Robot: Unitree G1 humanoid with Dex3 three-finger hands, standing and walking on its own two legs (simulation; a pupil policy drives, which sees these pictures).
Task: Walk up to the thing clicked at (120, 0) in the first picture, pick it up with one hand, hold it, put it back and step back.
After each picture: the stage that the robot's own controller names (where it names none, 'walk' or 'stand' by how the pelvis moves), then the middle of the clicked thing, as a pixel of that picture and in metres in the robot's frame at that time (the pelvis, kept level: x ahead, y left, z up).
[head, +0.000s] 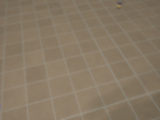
stand; (119, 4) +2.24 -0.59 -0.72
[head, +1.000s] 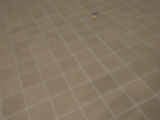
walk; (94, 15) +2.15 -0.10 -0.69
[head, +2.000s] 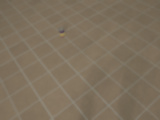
walk; (61, 32) +1.52 +0.31 -0.72
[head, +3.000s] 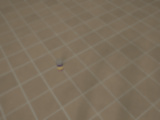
walk; (60, 65) +1.00 +0.28 -0.71
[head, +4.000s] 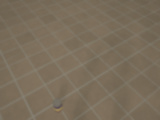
walk; (57, 105) +0.59 +0.22 -0.69
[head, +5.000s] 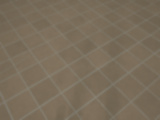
stand; out of the picture +0.34 +0.20 -0.69
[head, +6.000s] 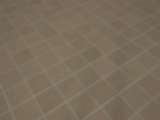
stand; out of the picture +0.31 +0.19 -0.72
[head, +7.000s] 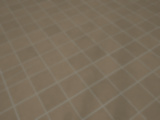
stand; out of the picture +0.31 +0.19 -0.72
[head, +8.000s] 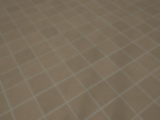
stand; out of the picture +0.30 +0.20 -0.73
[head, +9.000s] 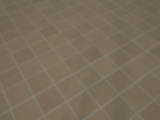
stand; out of the picture +0.29 +0.20 -0.73
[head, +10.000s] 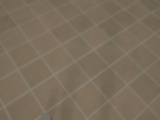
go down; (47, 119) +0.32 +0.20 -0.65
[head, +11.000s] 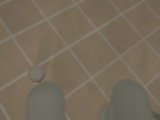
go down; (37, 76) +0.39 +0.20 -0.31
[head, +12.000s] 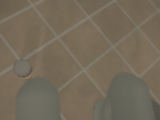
close in; (24, 70) +0.39 +0.21 -0.27
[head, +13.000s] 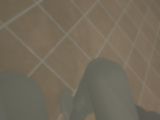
close; out of the picture +0.39 +0.23 -0.22
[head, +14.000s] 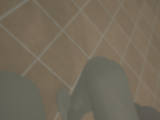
close; out of the picture +0.38 +0.25 -0.22
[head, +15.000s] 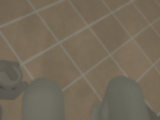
lift; (10, 80) +0.31 +0.24 -0.11
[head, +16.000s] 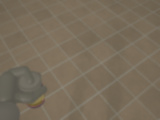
hold; (32, 90) +0.32 +0.17 +0.03
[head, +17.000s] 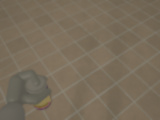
hold; (39, 93) +0.32 +0.16 +0.00
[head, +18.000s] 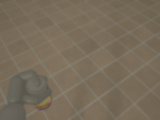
hold; (39, 93) +0.32 +0.16 +0.00
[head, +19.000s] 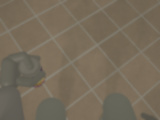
crouch; (33, 72) +0.38 +0.17 -0.09
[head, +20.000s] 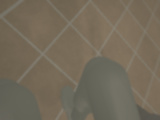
lower; out of the picture +0.42 +0.24 -0.22
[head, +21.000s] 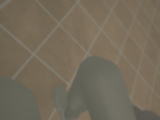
lower; out of the picture +0.42 +0.26 -0.23
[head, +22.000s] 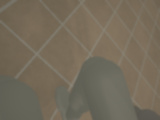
lower; out of the picture +0.41 +0.25 -0.23
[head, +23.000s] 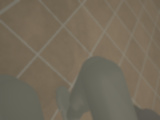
lower; out of the picture +0.40 +0.24 -0.23
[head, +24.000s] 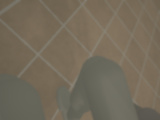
loosen; out of the picture +0.40 +0.24 -0.23
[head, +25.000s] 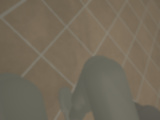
withdraw; out of the picture +0.39 +0.22 -0.23
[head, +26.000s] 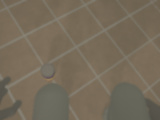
walk; (48, 72) +0.41 +0.17 -0.35
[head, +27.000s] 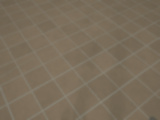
stand; out of the picture +0.33 +0.16 -0.66
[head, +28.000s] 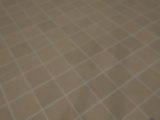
stand; out of the picture +0.33 +0.18 -0.67
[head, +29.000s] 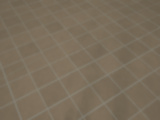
stand; out of the picture +0.34 +0.16 -0.70
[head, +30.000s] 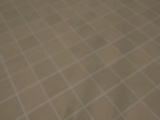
walk; out of the picture +0.37 +0.16 -0.71
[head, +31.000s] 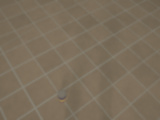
walk; (62, 96) +0.53 +0.13 -0.70
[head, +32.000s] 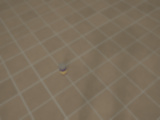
walk; (63, 69) +0.85 +0.24 -0.70
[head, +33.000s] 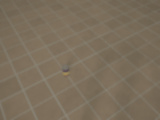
stand; (65, 70) +0.97 +0.18 -0.71
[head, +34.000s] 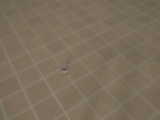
stand; (64, 68) +0.98 +0.20 -0.72
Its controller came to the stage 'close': yes
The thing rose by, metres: 0.71
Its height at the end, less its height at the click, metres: +0.00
